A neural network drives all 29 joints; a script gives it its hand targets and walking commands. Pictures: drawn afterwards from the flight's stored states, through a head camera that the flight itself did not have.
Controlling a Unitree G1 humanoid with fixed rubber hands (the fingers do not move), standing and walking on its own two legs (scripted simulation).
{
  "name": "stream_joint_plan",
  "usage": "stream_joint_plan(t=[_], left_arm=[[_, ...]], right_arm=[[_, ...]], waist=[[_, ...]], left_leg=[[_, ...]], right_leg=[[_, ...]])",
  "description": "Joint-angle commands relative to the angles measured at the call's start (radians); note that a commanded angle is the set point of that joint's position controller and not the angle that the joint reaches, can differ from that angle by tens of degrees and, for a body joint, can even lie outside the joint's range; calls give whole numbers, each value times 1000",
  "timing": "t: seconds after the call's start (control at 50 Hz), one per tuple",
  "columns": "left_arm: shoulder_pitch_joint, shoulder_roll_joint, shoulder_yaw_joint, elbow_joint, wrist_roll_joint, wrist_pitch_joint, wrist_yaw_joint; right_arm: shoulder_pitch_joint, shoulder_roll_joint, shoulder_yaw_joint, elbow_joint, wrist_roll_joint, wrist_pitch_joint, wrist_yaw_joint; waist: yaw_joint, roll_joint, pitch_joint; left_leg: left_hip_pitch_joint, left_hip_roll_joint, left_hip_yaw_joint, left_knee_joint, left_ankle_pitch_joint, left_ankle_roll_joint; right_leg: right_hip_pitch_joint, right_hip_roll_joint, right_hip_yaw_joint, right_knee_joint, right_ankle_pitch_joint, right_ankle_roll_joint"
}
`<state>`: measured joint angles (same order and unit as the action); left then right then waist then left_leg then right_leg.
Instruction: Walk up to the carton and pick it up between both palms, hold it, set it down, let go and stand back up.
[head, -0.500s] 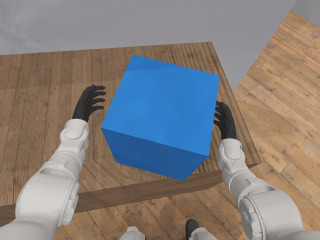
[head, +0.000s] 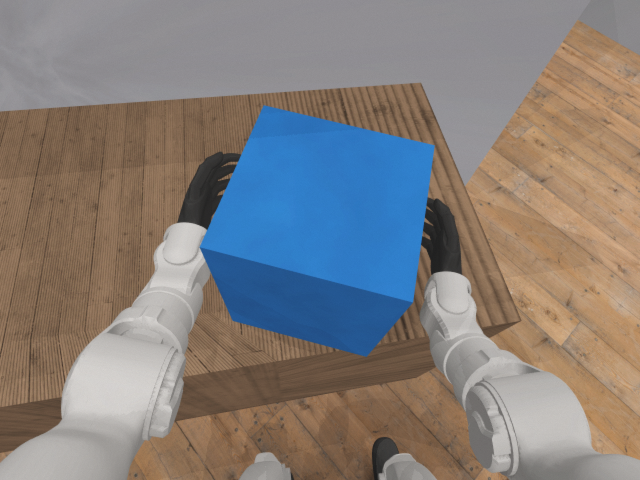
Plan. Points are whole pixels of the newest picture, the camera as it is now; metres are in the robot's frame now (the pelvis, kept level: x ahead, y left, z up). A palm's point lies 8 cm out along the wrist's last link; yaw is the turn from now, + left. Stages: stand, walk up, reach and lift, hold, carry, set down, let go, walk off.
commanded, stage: reach and lift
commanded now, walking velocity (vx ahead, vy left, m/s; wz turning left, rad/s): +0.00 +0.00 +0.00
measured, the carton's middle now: (320, 244) +0.41 +0.00 -0.02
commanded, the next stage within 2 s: none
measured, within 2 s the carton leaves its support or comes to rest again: leaves its support in 1.50 s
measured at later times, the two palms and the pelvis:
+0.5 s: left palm (201, 218) +0.43 +0.16 +0.01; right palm (437, 263) +0.38 -0.15 -0.01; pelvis +0.00 +0.00 +0.00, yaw +0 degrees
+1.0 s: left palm (205, 219) +0.43 +0.15 +0.01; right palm (439, 262) +0.38 -0.15 -0.01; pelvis +0.01 -0.01 +0.01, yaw +1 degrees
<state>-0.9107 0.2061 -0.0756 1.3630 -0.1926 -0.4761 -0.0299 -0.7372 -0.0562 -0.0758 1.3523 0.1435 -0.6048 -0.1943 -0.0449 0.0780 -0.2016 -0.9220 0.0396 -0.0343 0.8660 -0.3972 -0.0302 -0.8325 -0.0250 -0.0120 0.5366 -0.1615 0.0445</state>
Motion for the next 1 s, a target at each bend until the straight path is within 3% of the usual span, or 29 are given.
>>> stream_joint_plan(t=[0.0,0.02,0.06,0.12,0.14,0.16,0.18,0.2,0.22,0.24,0.26,0.28,0.3,0.36,0.4,0.42,0.44,0.5,0.58,0.6,0.64,0.76,0.8,0.82,0.86,0.92,0.94,0.96,0.98], left_arm=[[-382,-74,118,-18,189,-27,-1],[-416,-84,113,16,193,-24,-8],[-404,-118,138,13,218,-38,-22],[-385,-267,159,49,293,-56,-52],[-368,-313,181,66,330,-69,-62],[-377,-386,183,58,364,-78,-70],[-367,-425,181,88,382,-86,-69],[-370,-455,197,97,414,-95,-74],[-371,-513,224,125,456,-99,-86],[-388,-600,202,137,470,-109,-93],[-376,-618,202,160,479,-121,-92],[-388,-627,207,176,498,-128,-96],[-390,-662,200,196,513,-137,-90],[-353,-658,214,222,534,-148,-88],[-334,-656,227,256,539,-143,-89],[-366,-646,222,227,542,-147,-87],[-351,-625,232,250,540,-148,-87],[-344,-615,234,248,521,-139,-87],[-343,-615,209,241,513,-147,-87],[-353,-629,209,255,512,-146,-86],[-355,-615,231,259,512,-143,-93],[-354,-637,210,236,508,-143,-87],[-364,-634,204,234,498,-152,-87],[-357,-638,199,241,503,-153,-86],[-357,-648,200,236,510,-168,-89],[-388,-624,213,242,496,-157,-96],[-368,-630,215,240,501,-163,-94],[-371,-638,216,252,498,-164,-97],[-377,-632,220,259,500,-165,-99]], right_arm=[[-414,50,-153,-25,-138,-36,15],[-427,67,-173,-3,-160,-34,19],[-423,116,-202,-51,-218,-46,23],[-430,266,-230,-28,-314,-65,64],[-391,342,-222,-27,-340,-70,78],[-446,391,-253,-71,-384,-84,99],[-439,408,-288,-37,-434,-91,107],[-433,458,-293,-23,-469,-96,117],[-449,521,-289,-30,-509,-95,143],[-469,562,-306,-17,-544,-106,158],[-455,606,-294,-8,-563,-110,173],[-475,639,-301,-6,-586,-104,183],[-474,638,-311,-2,-611,-108,190],[-428,667,-332,24,-627,-114,196],[-410,667,-323,28,-643,-108,199],[-408,649,-339,54,-643,-105,202],[-395,650,-346,56,-652,-98,205],[-413,629,-349,37,-659,-87,197],[-377,666,-317,52,-654,-98,191],[-418,663,-317,41,-651,-98,188],[-410,655,-313,52,-651,-93,183],[-411,655,-306,40,-650,-99,171],[-432,653,-286,36,-648,-107,168],[-399,667,-295,62,-657,-109,170],[-428,656,-295,25,-650,-124,167],[-411,654,-305,82,-648,-104,159],[-419,668,-297,55,-642,-112,161],[-422,648,-295,65,-648,-113,159],[-450,670,-291,56,-644,-117,159]], waist=[[-78,53,-615],[-96,18,-554],[-92,-16,-584],[-97,-2,-546],[-71,16,-540],[-78,13,-560],[-96,33,-547],[-86,55,-532],[-55,40,-507],[-86,37,-508],[-61,35,-493],[-75,25,-463],[-66,33,-459],[-61,36,-424],[-60,20,-398],[-73,38,-376],[-63,53,-359],[-70,29,-365],[-57,26,-405],[-71,4,-395],[-65,1,-389],[-45,31,-422],[-46,27,-436],[-63,24,-433],[-49,29,-451],[-54,4,-398],[-36,17,-418],[-50,4,-411],[-21,13,-436]], left_leg=[[427,-47,65,-59,634,-106],[394,-49,66,-66,598,-99],[386,-52,74,-73,569,-86],[433,-40,58,-87,635,-94],[439,-46,71,-82,643,-95],[456,-40,59,-91,664,-96],[484,-39,52,-101,642,-101],[485,-41,61,-96,651,-108],[459,-35,53,-101,662,-99],[493,-32,51,-110,645,-108],[488,-23,46,-113,664,-111],[482,-20,47,-130,624,-99],[465,-15,34,-132,606,-106],[474,-1,35,-129,709,-106],[441,-7,33,-140,658,-102],[487,1,26,-148,657,-103],[475,2,27,-155,626,-108],[478,-13,31,-165,585,-90],[480,-6,30,-137,677,-97],[457,-5,27,-144,685,-99],[477,-10,32,-150,631,-85],[527,-3,19,-152,690,-100],[522,-8,18,-143,690,-101],[506,-2,14,-142,706,-102],[511,-6,20,-156,711,-105],[487,-11,25,-153,621,-92],[490,-9,27,-163,625,-92],[480,-9,20,-167,634,-94],[476,-10,35,-147,654,-92]], right_leg=[[245,89,-77,86,213,-47],[235,89,-77,86,196,-48],[257,86,-76,87,193,-43],[280,84,-94,71,210,-50],[297,86,-93,70,227,-57],[292,95,-92,69,220,-57],[287,97,-104,56,218,-57],[303,96,-109,44,227,-64],[318,95,-100,41,210,-70],[288,99,-110,24,203,-77],[291,100,-110,28,187,-76],[317,89,-115,5,171,-80],[308,90,-108,7,159,-82],[312,88,-104,-19,190,-97],[340,86,-104,-22,167,-89],[320,90,-113,-21,152,-89],[300,93,-109,-18,137,-90],[294,93,-115,-12,145,-74],[332,89,-112,-17,194,-81],[348,92,-109,-24,204,-82],[340,94,-116,-14,190,-73],[308,101,-113,-12,224,-70],[308,100,-117,2,249,-69],[309,98,-120,-8,250,-73],[306,107,-116,-2,255,-72],[313,101,-119,-2,227,-67],[316,101,-108,1,214,-69],[326,100,-123,-4,240,-67],[310,99,-110,9,244,-68]])
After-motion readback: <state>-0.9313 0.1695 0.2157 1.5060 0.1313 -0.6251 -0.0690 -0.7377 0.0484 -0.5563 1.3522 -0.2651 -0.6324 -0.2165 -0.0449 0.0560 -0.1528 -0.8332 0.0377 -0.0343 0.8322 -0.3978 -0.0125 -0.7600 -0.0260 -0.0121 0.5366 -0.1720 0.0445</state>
